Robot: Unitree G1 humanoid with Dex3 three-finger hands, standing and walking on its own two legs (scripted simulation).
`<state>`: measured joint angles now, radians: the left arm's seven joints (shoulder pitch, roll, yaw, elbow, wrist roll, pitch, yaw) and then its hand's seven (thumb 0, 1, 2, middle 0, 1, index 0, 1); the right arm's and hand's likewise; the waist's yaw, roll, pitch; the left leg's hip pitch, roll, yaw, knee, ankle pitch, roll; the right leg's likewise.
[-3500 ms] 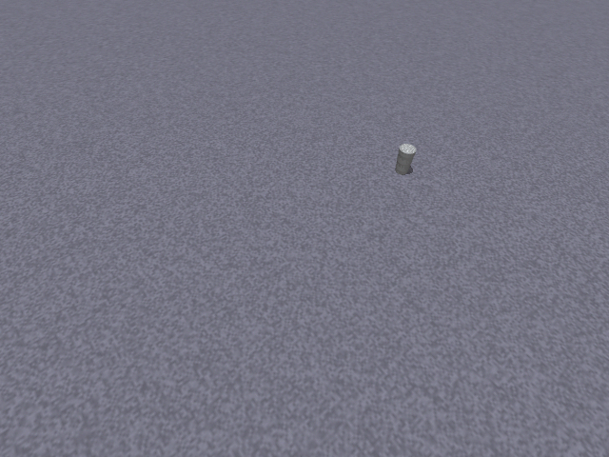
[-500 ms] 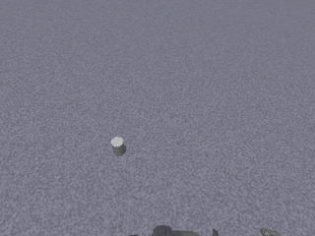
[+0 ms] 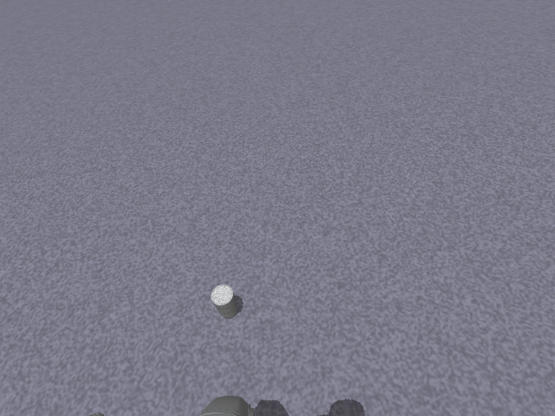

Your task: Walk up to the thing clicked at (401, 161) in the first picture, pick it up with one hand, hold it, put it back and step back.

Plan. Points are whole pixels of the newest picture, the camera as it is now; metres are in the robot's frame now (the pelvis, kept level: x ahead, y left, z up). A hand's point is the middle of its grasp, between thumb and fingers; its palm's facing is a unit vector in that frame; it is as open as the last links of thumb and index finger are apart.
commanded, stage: walk up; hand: left
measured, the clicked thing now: (225, 303) +0.59 +0.26 -0.70
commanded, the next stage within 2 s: none
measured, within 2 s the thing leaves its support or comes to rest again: neither
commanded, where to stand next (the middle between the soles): +0.25 +0.03 m, yaw +1 degrees
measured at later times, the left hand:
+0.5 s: hand (94, 414) +0.16 +0.33 -0.17, palm faces +0.01 -0.95 -0.32, open 7.4 cm
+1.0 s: hand (124, 361) +0.24 +0.30 -0.15, palm faces -0.02 -0.94 -0.35, open 7.4 cm
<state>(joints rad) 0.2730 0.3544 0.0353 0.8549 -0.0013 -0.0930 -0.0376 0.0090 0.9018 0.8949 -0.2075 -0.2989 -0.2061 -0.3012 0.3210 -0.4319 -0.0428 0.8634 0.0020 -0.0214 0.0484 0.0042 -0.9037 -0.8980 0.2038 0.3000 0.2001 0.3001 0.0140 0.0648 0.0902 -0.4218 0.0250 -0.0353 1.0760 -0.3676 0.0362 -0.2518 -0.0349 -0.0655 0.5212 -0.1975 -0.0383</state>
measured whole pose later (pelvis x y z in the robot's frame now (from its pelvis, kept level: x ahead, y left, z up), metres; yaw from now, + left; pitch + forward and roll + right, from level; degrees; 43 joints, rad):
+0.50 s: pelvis +0.12 +0.07 +0.00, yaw +3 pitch -3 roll -1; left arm 0.29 0.42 0.03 0.90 -0.01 -0.03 -0.02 0.01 0.90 0.90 -0.20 -0.30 -0.20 -0.30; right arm 0.27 -0.38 -0.03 0.84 -0.01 -0.07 0.03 0.00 -0.90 -0.90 0.21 0.30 0.20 0.30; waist 0.00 -0.06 0.11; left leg -0.29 0.03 0.06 0.55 -0.22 0.04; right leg -0.42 -0.03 0.02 1.02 -0.42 -0.04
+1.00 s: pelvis +0.14 +0.05 +0.00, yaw +0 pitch -4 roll +1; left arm 0.11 0.34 0.00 1.04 0.00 -0.02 -0.01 0.01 0.90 0.90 -0.21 -0.30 -0.20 -0.30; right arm 0.14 -0.36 0.01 1.05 0.00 0.00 0.02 0.00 -0.90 -0.90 0.21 0.30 0.20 0.30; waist 0.00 0.01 0.07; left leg -0.23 0.03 0.09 0.53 -0.23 0.00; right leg -0.27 -0.02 0.00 0.55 -0.22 0.00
